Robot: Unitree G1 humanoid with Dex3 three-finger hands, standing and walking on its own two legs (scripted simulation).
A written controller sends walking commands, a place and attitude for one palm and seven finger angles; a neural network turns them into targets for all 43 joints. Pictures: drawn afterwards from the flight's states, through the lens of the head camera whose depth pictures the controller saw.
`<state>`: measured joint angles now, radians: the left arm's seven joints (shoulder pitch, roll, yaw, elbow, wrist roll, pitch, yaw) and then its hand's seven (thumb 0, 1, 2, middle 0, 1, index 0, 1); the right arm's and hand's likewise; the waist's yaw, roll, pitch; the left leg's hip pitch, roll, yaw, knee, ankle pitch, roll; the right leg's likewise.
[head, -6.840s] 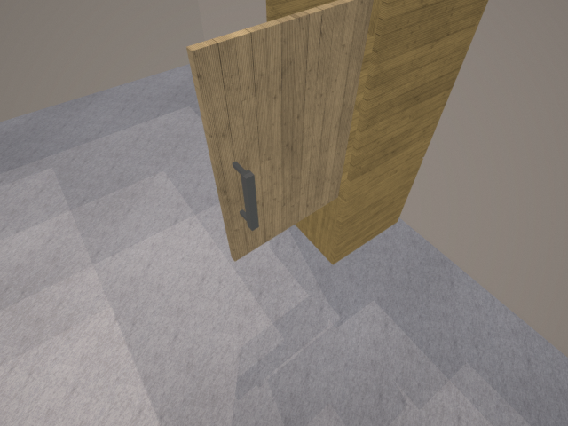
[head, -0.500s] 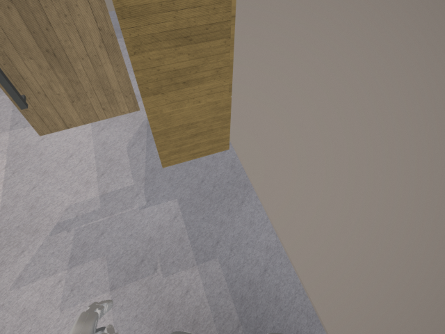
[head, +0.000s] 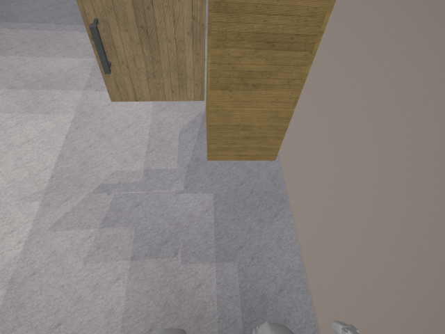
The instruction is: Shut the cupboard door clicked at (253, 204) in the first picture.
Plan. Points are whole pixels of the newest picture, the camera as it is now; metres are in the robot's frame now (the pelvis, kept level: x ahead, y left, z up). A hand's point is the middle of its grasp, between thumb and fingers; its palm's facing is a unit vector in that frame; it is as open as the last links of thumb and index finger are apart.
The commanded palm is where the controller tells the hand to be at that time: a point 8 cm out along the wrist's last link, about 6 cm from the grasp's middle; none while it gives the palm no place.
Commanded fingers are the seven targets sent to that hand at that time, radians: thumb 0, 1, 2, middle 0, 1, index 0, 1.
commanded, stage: take the last steps up to it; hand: left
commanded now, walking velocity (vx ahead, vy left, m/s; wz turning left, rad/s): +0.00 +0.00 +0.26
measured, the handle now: (102, 47) +0.94 +0.49 -0.08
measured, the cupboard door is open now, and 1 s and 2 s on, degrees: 92 92 92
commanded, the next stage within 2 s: come to a stop and stand still in 1.62 s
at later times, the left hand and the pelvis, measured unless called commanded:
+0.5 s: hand out of the picture -0.01 +0.16 -0.15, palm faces +0.24 -0.95 -0.19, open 7.4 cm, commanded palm none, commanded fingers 0.00 0.90 0.90 -0.20 -0.30 -0.20 -0.30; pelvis +0.05 +0.00 +0.02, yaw +10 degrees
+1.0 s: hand (108, 242) +0.30 +0.28 -0.15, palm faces +0.14 -0.96 -0.23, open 7.4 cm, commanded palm none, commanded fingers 0.00 0.90 0.90 -0.20 -0.30 -0.20 -0.30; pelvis +0.20 +0.07 +0.00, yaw +8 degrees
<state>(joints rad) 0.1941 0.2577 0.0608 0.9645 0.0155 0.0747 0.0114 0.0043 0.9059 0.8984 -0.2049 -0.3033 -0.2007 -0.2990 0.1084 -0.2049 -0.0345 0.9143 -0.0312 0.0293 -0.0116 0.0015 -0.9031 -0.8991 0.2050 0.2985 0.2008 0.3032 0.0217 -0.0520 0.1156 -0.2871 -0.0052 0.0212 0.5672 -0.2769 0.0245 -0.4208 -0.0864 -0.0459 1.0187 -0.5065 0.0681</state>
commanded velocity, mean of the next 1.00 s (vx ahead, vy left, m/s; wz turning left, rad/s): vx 0.28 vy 0.09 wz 0.09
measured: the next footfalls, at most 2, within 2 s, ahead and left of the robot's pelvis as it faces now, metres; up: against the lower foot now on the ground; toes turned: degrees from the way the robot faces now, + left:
right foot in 0.18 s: +0.04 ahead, -0.14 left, +0.00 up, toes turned -1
left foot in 0.62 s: +0.15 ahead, +0.18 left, +0.00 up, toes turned +16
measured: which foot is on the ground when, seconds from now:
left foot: down 0.00-0.18, up 0.20-0.60, down 0.62-1.00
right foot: up 0.00-0.16, down 0.18-0.60, up 0.62-0.98, down 1.00-1.00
